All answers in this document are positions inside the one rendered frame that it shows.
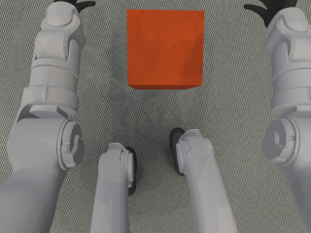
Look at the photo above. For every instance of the right robot forearm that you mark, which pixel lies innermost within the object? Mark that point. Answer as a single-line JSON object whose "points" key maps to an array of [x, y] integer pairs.
{"points": [[288, 41]]}

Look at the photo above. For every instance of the left robot hand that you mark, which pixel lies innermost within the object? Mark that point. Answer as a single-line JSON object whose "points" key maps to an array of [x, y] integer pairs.
{"points": [[79, 6]]}

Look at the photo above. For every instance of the left robot forearm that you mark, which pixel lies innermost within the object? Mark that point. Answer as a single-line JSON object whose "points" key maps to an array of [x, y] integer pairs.
{"points": [[55, 67]]}

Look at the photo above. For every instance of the left robot upper arm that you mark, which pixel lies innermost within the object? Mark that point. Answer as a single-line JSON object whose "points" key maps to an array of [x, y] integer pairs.
{"points": [[41, 152]]}

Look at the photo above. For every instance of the robot left thigh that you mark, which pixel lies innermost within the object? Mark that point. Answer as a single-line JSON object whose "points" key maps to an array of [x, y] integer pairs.
{"points": [[110, 207]]}

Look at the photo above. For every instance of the right robot hand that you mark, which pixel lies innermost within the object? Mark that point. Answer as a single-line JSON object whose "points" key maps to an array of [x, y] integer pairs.
{"points": [[273, 7]]}

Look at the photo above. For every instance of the right robot upper arm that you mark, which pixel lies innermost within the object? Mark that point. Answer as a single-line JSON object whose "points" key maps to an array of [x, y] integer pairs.
{"points": [[287, 142]]}

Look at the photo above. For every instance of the robot right shin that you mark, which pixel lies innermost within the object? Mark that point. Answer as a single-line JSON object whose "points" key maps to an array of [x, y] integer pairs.
{"points": [[196, 132]]}

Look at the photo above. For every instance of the carton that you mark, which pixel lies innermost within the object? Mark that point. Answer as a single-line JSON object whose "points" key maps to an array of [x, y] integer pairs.
{"points": [[165, 49]]}

